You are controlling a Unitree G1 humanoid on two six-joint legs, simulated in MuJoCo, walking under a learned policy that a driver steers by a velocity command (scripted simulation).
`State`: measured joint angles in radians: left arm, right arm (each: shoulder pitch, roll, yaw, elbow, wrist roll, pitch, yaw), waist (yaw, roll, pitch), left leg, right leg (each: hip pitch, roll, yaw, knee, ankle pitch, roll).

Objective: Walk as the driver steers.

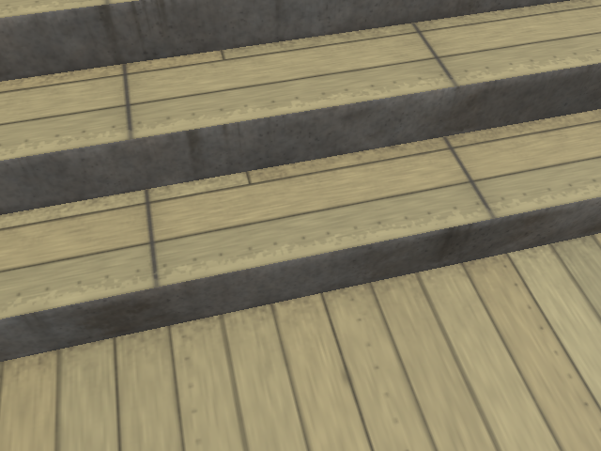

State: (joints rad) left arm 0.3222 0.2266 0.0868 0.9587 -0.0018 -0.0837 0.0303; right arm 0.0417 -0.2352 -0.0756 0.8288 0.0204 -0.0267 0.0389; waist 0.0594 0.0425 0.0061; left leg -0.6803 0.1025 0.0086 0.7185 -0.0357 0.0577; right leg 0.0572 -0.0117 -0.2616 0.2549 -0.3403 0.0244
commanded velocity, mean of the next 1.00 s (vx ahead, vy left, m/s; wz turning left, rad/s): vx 0.50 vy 0.00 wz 0.58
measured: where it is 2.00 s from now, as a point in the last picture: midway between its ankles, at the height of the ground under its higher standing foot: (171, 224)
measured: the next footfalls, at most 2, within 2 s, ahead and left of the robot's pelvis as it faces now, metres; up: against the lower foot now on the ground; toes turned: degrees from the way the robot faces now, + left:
left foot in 0.08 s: +0.21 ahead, +0.12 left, +0.00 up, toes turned +7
right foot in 0.58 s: +0.50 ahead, -0.02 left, +0.00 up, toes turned +22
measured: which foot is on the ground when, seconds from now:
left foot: up 0.00-0.06, down 0.08-0.58, up 0.60-1.00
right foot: down 0.00-0.10, up 0.12-0.56, down 0.58-1.00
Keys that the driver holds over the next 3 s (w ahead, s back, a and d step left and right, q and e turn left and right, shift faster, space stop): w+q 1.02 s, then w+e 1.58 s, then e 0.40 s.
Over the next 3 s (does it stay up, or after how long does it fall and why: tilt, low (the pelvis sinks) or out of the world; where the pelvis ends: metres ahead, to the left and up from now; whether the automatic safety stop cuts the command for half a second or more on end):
stays up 1.51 0.39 0.51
